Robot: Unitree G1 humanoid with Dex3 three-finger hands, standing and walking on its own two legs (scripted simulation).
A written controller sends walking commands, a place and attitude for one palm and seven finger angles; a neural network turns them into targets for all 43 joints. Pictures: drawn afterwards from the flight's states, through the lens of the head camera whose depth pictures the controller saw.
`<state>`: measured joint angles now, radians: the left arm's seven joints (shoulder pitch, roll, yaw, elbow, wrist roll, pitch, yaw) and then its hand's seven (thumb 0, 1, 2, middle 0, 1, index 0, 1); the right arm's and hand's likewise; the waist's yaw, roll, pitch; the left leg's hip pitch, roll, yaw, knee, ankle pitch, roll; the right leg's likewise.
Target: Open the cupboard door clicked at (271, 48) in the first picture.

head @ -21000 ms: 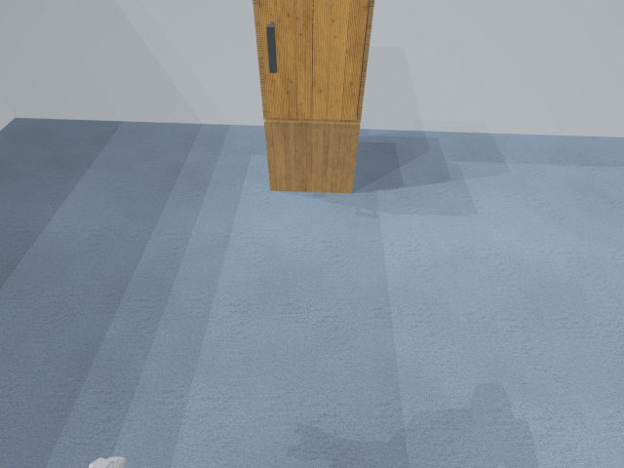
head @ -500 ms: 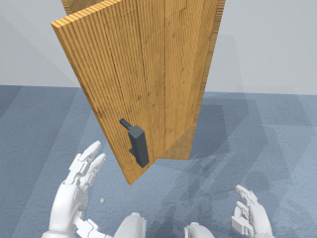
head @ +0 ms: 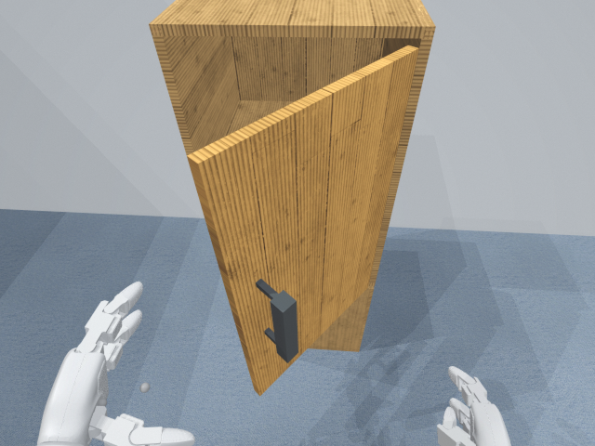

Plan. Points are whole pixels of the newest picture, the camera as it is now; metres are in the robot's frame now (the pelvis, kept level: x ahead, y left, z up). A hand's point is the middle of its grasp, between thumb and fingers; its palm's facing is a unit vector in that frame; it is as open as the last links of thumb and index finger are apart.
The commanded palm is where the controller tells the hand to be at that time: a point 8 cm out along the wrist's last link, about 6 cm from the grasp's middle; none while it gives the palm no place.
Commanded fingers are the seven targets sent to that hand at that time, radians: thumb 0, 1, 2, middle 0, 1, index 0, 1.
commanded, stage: draw the hand back to the body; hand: left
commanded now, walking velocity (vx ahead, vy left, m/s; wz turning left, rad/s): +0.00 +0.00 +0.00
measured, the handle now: (276, 320) +0.31 +0.07 -0.01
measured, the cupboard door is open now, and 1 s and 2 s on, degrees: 50 50 50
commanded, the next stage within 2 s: step back with the hand held close in 0.92 s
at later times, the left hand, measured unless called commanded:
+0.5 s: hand (40, 304) +0.20 +0.26 +0.19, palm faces +0.41 -0.82 -0.40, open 9.5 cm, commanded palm +0.15 +0.31 +0.21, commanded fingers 0.00 0.87 0.88 -0.20 -0.30 -0.20 -0.30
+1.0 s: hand (44, 300) +0.20 +0.25 +0.20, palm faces +0.43 -0.81 -0.40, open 7.4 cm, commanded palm +0.15 +0.29 +0.21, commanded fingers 0.00 0.90 0.90 -0.20 -0.30 -0.20 -0.30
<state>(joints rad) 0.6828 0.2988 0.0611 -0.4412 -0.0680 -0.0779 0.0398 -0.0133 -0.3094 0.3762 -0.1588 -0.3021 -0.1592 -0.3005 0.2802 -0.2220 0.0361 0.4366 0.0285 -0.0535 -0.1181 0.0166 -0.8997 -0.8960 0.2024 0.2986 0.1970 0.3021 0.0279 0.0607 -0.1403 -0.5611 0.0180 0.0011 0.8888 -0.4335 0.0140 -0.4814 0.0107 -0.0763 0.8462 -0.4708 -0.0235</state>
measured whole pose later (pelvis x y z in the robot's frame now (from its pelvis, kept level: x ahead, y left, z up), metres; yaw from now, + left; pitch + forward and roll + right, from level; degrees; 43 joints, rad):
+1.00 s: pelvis +0.01 -0.01 +0.05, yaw -1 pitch -5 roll +0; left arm 0.47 0.34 0.33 -0.38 -0.07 -0.07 0.10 0.01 0.89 0.89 -0.21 -0.30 -0.21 -0.30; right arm 0.19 -0.24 0.02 0.65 0.00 -0.11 -0.09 0.02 -0.90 -0.90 0.20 0.30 0.20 0.30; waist 0.06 0.06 0.02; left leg -0.09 0.02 0.03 0.40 -0.23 0.00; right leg -0.02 0.02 -0.04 0.36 -0.25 -0.03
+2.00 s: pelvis -0.10 +0.03 +0.03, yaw +1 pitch -1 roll -3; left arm 0.53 0.41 0.41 -0.57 -0.02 -0.22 0.16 0.01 0.89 0.89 -0.21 -0.30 -0.21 -0.30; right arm 0.18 -0.22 -0.01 0.61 0.00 -0.07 -0.08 0.02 -0.90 -0.90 0.21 0.30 0.20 0.30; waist 0.01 0.00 0.06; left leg -0.43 -0.02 -0.01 0.61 -0.15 0.05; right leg -0.35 0.04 0.01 0.56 -0.20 0.01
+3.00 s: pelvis -0.25 +0.01 +0.04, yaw -3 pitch +0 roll -1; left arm 0.62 0.45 0.41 -0.54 -0.04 -0.20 0.13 0.01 0.89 0.89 -0.21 -0.30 -0.21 -0.30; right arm 0.21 -0.16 0.05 0.62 -0.02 -0.16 -0.06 0.01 -0.90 -0.90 0.21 0.30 0.20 0.30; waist -0.03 0.00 0.00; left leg -0.35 0.00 -0.02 0.49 -0.17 0.00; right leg -0.17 0.06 -0.03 0.44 -0.27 -0.04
